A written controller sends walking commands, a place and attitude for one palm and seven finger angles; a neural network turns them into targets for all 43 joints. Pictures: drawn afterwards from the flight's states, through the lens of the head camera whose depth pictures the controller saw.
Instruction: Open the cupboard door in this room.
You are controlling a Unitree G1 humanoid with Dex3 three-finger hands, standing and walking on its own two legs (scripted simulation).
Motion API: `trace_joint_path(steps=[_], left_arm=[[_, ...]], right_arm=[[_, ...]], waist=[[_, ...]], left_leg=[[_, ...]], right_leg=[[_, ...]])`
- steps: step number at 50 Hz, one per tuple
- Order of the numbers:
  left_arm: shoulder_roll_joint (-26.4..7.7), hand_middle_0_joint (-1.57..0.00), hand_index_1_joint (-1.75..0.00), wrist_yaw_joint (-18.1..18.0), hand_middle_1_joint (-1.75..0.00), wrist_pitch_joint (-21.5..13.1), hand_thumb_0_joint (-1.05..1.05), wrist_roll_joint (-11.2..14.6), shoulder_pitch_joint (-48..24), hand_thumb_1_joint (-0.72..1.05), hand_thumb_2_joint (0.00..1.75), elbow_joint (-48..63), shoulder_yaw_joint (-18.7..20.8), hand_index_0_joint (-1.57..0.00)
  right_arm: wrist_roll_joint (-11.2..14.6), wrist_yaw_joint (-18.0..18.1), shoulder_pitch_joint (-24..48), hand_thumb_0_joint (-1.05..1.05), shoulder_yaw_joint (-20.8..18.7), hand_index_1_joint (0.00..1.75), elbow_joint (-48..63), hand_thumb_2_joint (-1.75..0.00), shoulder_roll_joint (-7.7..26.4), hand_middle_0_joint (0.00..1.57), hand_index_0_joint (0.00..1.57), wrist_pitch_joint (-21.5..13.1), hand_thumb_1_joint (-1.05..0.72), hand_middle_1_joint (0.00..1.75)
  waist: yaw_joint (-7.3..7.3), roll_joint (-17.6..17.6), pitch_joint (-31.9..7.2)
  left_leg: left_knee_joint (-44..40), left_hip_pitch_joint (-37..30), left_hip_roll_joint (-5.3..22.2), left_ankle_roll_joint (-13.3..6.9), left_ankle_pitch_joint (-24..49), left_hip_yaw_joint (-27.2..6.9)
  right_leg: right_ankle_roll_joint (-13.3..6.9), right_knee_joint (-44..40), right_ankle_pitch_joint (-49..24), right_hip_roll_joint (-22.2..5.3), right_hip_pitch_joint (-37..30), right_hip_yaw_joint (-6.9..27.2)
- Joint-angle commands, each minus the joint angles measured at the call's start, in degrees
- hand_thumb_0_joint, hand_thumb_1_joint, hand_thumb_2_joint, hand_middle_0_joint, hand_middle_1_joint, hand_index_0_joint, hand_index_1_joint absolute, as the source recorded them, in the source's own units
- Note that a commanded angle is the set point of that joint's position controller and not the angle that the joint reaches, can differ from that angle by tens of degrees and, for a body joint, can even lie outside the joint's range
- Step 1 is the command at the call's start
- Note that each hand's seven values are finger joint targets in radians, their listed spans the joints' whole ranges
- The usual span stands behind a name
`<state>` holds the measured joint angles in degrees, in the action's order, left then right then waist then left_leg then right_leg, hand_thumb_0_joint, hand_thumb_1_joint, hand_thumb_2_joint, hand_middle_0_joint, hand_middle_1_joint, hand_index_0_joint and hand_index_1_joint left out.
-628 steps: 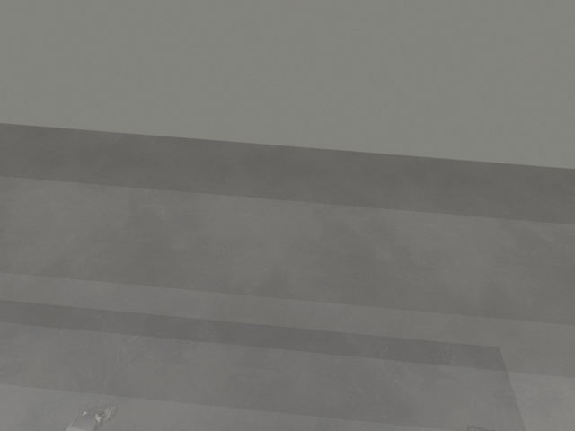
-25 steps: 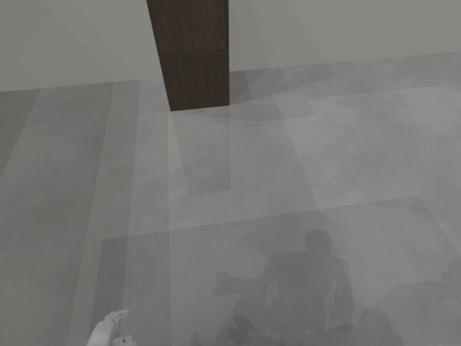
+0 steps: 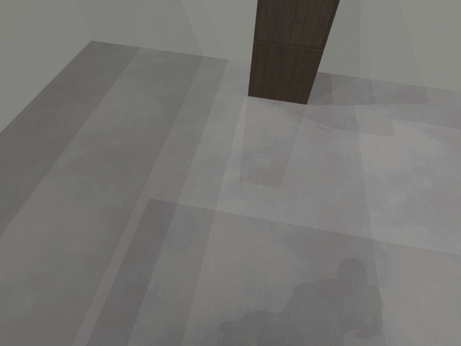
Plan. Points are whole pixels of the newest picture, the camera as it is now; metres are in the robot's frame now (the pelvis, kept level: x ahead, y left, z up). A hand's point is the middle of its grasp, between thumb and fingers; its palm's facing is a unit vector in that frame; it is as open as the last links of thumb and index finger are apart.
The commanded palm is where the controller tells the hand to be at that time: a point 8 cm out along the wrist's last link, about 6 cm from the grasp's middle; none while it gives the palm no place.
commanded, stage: turn or walk to find it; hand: left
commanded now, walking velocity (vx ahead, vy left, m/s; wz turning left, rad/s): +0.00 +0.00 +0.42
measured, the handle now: out of the picture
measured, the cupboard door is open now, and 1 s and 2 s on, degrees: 0 0 0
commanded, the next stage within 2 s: stand and wait in 0.96 s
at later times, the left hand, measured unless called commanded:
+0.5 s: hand out of the picture +0.06 +0.18 -0.13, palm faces +0.16 -0.94 -0.30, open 7.4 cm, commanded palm none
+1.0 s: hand out of the picture -0.12 +0.18 -0.18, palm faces +0.45 -0.86 -0.23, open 7.4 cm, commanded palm none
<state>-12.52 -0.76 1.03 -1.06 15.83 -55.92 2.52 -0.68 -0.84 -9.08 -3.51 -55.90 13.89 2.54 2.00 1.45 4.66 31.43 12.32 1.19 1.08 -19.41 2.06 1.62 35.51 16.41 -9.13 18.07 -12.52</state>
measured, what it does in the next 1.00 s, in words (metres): steps on the spot, turning left: right foot, then left foot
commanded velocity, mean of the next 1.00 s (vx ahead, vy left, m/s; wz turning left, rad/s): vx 0.00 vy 0.00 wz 0.39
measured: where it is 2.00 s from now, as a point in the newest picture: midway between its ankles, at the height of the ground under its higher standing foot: outside the picture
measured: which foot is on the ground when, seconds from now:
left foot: down 0.00-0.44, up 0.46-0.94, down 0.96-1.00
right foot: down 0.00-0.00, up 0.02-0.42, down 0.44-0.98, up 1.00-1.00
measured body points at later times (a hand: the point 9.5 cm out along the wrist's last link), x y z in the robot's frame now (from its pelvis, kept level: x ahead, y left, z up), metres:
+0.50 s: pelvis -0.02 -0.03 +0.00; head +0.01 -0.07 +0.45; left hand +0.05 +0.23 -0.11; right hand +0.06 -0.27 -0.17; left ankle -0.05 +0.11 -0.70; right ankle +0.00 -0.12 -0.73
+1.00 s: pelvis -0.05 -0.01 +0.00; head -0.02 +0.02 +0.45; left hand -0.14 +0.23 -0.16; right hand +0.14 -0.21 -0.14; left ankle -0.10 +0.08 -0.73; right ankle +0.00 -0.12 -0.72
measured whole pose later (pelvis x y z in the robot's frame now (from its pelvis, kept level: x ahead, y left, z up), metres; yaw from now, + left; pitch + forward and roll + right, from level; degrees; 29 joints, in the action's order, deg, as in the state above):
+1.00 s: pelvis -0.05 -0.01 +0.00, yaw +23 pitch -1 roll +0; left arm -13.8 -1.0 1.9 -0.8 15.2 -57.5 3.2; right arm -1.0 -0.7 -8.1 -3.0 -56.0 12.3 1.9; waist 2.3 2.9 4.8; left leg 34.3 14.4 0.9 0.0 -18.4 4.5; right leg 1.4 40.6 23.5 -9.4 16.9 -14.2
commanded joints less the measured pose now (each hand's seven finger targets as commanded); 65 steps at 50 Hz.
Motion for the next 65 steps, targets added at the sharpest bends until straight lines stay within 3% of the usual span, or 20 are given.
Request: trace_joint_path(steps=[1,6,15,19,20,21,22,23,24,27,31,43,46,47,48,49,50,51,55,65], left_arm=[[-6.4,-0.2,-0.3,-0.6,-0.3,0.7,0.0,0.2,-4.5,0.9,0.9,6.0,1.2,-0.2],[-6.2,-0.2,-0.3,0.2,-0.3,0.8,0.0,0.4,-3.7,0.9,0.9,3.1,1.6,-0.2],[-5.0,-0.2,-0.3,-0.3,-0.3,0.7,0.0,0.6,-7.4,0.9,0.9,5.4,1.1,-0.2],[-5.2,-0.2,-0.3,-0.4,-0.3,-0.2,0.0,0.9,-2.7,0.9,0.9,4.6,1.4,-0.2],[-6.0,-0.2,-0.3,-0.5,-0.3,-0.7,0.0,0.7,-0.3,0.9,0.9,4.0,1.6,-0.2],[-9.3,-0.2,-0.3,-0.8,-0.3,-1.5,0.0,0.1,1.6,0.9,0.9,3.9,2.1,-0.2],[-14.7,-0.2,-0.3,-1.2,-0.3,-1.9,0.0,-0.6,2.2,0.9,0.9,4.1,3.2,-0.2],[-14.4,-0.2,-0.3,-1.2,-0.3,-1.5,0.0,0.1,2.2,0.9,0.9,4.8,2.7,-0.2],[-11.9,-0.2,-0.3,-1.5,-0.3,-1.8,0.0,0.2,-1.6,0.9,0.9,5.6,2.9,-0.2],[-7.9,-0.2,-0.3,-1.1,-0.3,-1.7,0.0,0.5,-7.9,0.9,0.9,7.4,1.6,-0.2],[-7.1,-0.2,-0.3,-1.2,-0.3,-2.2,0.0,0.4,-4.2,0.9,0.9,6.4,1.4,-0.2],[-11.1,-0.2,-0.3,-1.0,-0.3,-1.3,0.0,-0.7,2.1,0.9,0.9,2.2,2.8,-0.2],[-11.3,-0.2,-0.3,-0.9,-0.3,-1.0,0.0,-0.2,-0.1,0.9,0.9,1.9,2.9,-0.2],[-10.3,-0.2,-0.3,-0.9,-0.3,-0.6,0.0,0.3,-0.9,0.9,0.9,2.0,2.8,-0.2],[-7.3,-0.2,-0.3,-0.7,-0.3,-0.1,0.0,0.6,0.1,0.9,0.9,3.4,2.4,-0.2],[-4.2,-0.2,-0.3,-0.6,-0.3,0.3,0.0,0.4,-2.2,0.9,0.9,5.2,1.0,-0.2],[-5.5,-0.2,-0.3,-0.8,-0.3,0.8,0.0,0.2,-3.7,0.9,0.9,5.0,1.2,-0.2],[-4.8,-0.2,-0.3,-0.9,-0.3,1.3,0.0,0.0,-4.7,0.9,0.9,3.6,1.2,-0.2],[-4.7,-0.2,-0.3,-0.1,-0.3,0.8,0.0,0.0,-1.3,0.9,0.9,-0.2,1.0,-0.2],[-1.9,-0.2,-0.3,-0.7,-0.3,0.2,0.0,0.3,-2.5,0.9,0.9,-1.2,-0.7,-0.2]], right_arm=[[-0.3,1.1,-8.2,0.0,-2.9,0.3,1.6,-0.9,14.0,0.2,0.2,-1.4,-0.9,0.3],[-0.4,2.1,-0.4,0.0,-1.2,0.3,3.0,-0.9,8.9,0.2,0.2,-2.1,-0.9,0.3],[-0.8,1.8,-2.9,0.0,-2.1,0.3,3.4,-0.9,9.3,0.2,0.2,-1.7,-0.9,0.3],[-0.7,1.6,-1.0,0.0,-2.3,0.3,4.3,-0.9,9.3,0.2,0.2,-1.3,-0.9,0.3],[-0.4,1.5,-0.5,0.0,-2.3,0.3,4.5,-0.9,8.6,0.2,0.2,-1.3,-0.9,0.3],[0.1,1.2,-2.1,0.0,-2.0,0.3,4.8,-0.9,5.8,0.2,0.2,-1.4,-0.9,0.3],[0.2,0.9,-2.1,0.0,-1.4,0.3,6.4,-0.9,2.3,0.2,0.2,-1.4,-0.9,0.3],[-0.1,1.2,-0.8,0.0,-2.1,0.3,6.3,-0.9,5.2,0.2,0.2,-0.7,-0.9,0.3],[-0.5,1.0,-1.9,0.0,-2.4,0.3,5.0,-0.9,5.7,0.2,0.2,0.1,-0.9,0.3],[-0.6,0.0,-5.7,0.0,-2.5,0.3,1.8,-0.9,4.9,0.2,0.2,0.8,-0.9,0.3],[-0.6,-0.1,-5.7,0.0,-2.2,0.3,1.1,-0.9,4.3,0.2,0.2,1.0,-0.9,0.3],[0.3,0.2,1.0,0.0,-0.2,0.3,2.8,-0.9,2.0,0.2,0.2,-0.3,-0.9,0.3],[0.2,0.4,-3.0,0.0,-0.3,0.3,2.0,-0.9,2.7,0.2,0.2,-1.0,-0.9,0.3],[0.2,0.3,-5.1,0.0,-0.6,0.3,1.5,-0.9,4.3,0.2,0.2,-1.5,-0.9,0.3],[-0.3,0.5,-6.8,0.0,-1.7,0.3,1.6,-0.9,9.4,0.2,0.2,-2.1,-0.9,0.3],[-0.3,1.0,-8.3,0.0,-2.4,0.3,1.4,-0.9,13.1,0.2,0.2,-1.8,-0.9,0.3],[-0.6,1.2,-7.9,0.0,-2.1,0.3,1.0,-0.9,12.6,0.2,0.2,-1.4,-0.9,0.3],[-0.7,1.9,-5.3,0.0,-1.4,0.3,1.0,-0.9,10.0,0.2,0.2,-1.8,-0.9,0.3],[-0.2,2.5,-0.7,0.0,0.0,0.3,1.8,-0.9,6.6,0.2,0.2,-2.7,-0.9,0.3],[-0.5,2.5,-3.9,0.0,-0.4,0.3,-1.5,-0.9,4.8,0.2,0.2,-3.0,-0.9,0.3]], waist=[[-5.77,-14.3,-8.3],[-2.17,-12.1,-3.9],[-3.49,-11.0,-4.1],[-1.03,-10.1,-6.2],[0.15,-8.1,-7.7],[0.53,0.6,-9.8],[1.03,16.9,-8.9],[1.44,11.8,-8.2],[-0.3,12.0,-6.0],[-3.73,6.3,-2.3],[-2.38,7.7,-3.0],[1.23,9.5,-6.2],[-1.65,7.7,-7.9],[-3.27,2.8,-8.6],[-4.06,-11.4,-9.5],[-4.93,-20.1,-7.4],[-5.05,-14.1,-6.8],[-4.39,-17.0,-4.8],[-1.61,-9.6,-4.3],[-2.57,-10.6,-4.5]], left_leg=[[-12.1,-10.7,22.3,-11.6,37.6,-19.6],[-11.1,-6.7,12.0,-9.3,36.9,-11.3],[-10.4,-4.6,11.9,-10.5,33.0,-17.2],[-6.6,1.5,9.7,-8.8,29.0,-19.3],[-3.5,4.0,7.3,-6.6,24.0,-17.6],[3.4,11.0,2.9,-3.1,12.5,-13.7],[16.6,21.2,-5.2,0.7,-11.7,-5.5],[26.3,18.8,-3.2,0.3,-15.6,-7.6],[32.2,18.2,-1.8,0.2,-11.9,-9.6],[38.9,18.7,-0.4,1.2,-2.4,-7.0],[38.4,19.4,0.5,3.0,0.7,-5.3],[11.6,10.6,1.2,2.3,-7.4,1.7],[-1.2,1.9,0.7,1.3,2.6,3.2],[-8.1,-4.9,2.2,0.6,10.2,1.2],[-12.8,-11.6,12.9,-3.7,20.3,-13.9],[-14.3,-11.3,21.7,-9.6,35.7,-22.6],[-13.7,-6.7,22.7,-12.0,30.5,-18.6],[-15.6,-3.3,18.5,-10.1,26.7,-16.9],[-13.5,-6.2,12.6,-8.7,32.5,-9.1],[-12.5,-6.4,12.8,-9.7,32.4,-9.1]], right_leg=[[2.1,20.9,18.5,1.8,13.1,8.1],[3.0,26.2,7.8,3.1,13.1,10.1],[3.3,12.8,9.4,5.2,7.2,10.4],[2.4,-2.8,1.4,7.0,-4.8,9.3],[2.2,-10.8,-5.1,6.1,-10.4,9.4],[0.5,-16.1,-8.8,-1.7,-19.0,16.3],[-5.9,-17.7,-18.0,-15.7,-22.3,31.1],[-10.1,-18.3,-19.3,-19.2,-13.9,30.3],[-10.3,-20.3,-11.1,-16.1,-8.7,28.1],[-6.7,-19.6,-7.8,-8.8,-5.9,17.1],[-7.0,-19.3,-12.1,-8.3,-9.4,13.0],[-10.4,-12.9,-26.4,-12.7,-14.8,10.1],[-6.9,-7.4,-23.5,-11.3,-11.5,6.4],[-4.1,-2.2,-17.5,-9.6,-6.3,3.9],[0.2,8.7,-1.4,-2.7,4.9,0.8],[2.5,17.6,20.6,2.3,12.9,3.4],[1.3,22.5,19.8,1.7,9.9,7.6],[1.5,23.4,16.2,1.3,10.1,10.3],[2.1,27.1,6.8,3.1,10.9,11.3],[2.2,4.6,7.8,4.3,1.1,9.4]])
